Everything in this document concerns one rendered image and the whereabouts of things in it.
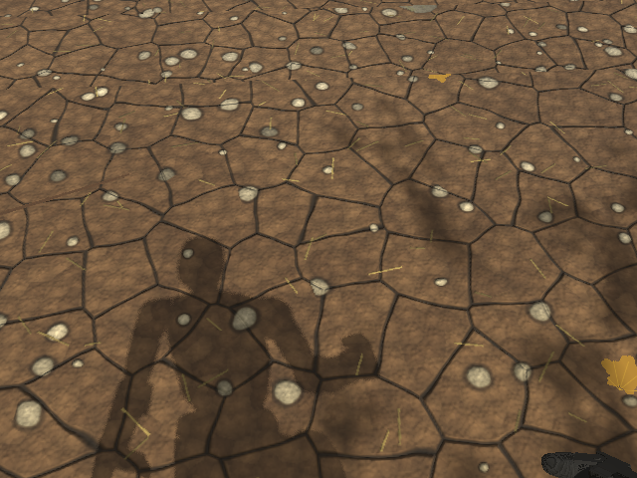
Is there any robot right hand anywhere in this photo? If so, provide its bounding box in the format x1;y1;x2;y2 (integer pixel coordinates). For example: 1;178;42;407
541;451;637;478

